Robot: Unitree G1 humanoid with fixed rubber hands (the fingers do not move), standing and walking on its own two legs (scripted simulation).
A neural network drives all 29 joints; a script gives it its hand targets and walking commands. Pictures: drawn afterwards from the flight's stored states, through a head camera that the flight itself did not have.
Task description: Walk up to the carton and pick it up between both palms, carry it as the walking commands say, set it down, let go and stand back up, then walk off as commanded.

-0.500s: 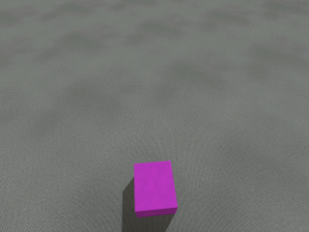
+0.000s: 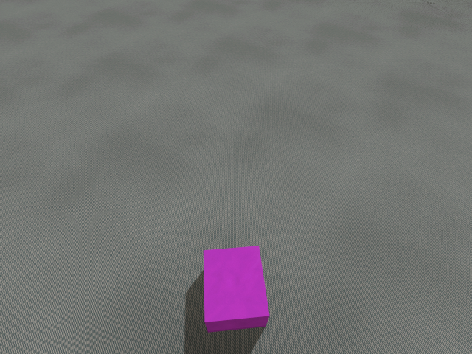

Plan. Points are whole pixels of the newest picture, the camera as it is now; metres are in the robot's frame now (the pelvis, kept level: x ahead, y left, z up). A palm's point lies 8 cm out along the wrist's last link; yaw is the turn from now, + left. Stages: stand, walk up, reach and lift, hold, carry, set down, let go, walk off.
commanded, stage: walk up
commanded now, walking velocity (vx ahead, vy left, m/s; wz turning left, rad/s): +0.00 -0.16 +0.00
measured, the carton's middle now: (234, 287) +0.44 -0.01 -0.69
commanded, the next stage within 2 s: none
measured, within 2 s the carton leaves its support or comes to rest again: neither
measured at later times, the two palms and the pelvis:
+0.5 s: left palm out of the picture +0.00 +0.22 -0.15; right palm out of the picture +0.04 -0.27 -0.13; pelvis +0.00 -0.01 +0.00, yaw +3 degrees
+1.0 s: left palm out of the picture -0.06 +0.14 -0.13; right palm out of the picture -0.02 -0.34 -0.15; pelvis -0.07 -0.09 +0.00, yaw +3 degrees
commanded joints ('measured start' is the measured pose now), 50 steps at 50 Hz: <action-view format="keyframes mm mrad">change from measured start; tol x32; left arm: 1 53 118 57 -3 6 20 -13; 50 43 128 30 -11 3 -54 -2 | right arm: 1 45 -149 -59 -53 -11 9 -26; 50 -14 -47 -47 -40 -7 55 -8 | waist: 1 25 37 -22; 18 4 -196 -35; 34 -14 283 -23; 40 69 -318 57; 50 15 -139 -66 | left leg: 1 -56 293 -278 -127 22 84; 16 -117 64 -44 124 -179 -33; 23 246 528 -497 -110 544 211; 26 36 450 -324 -161 281 206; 30 66 380 -238 -44 725 165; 36 -229 417 -268 -144 119 149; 40 -315 47 -99 442 -413 -18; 50 -131 22 -90 259 -271 -27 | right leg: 1 -54 1 1 -28 -14 -14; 13 -28 -238 283 -372 162 -125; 17 115 -174 133 -174 689 -107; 23 -339 70 0 348 -277 30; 26 -329 12 88 544 -215 25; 35 -153 -5 25 321 -143 44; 39 28 -244 358 -335 208 -15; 50 92 -198 271 -216 438 -168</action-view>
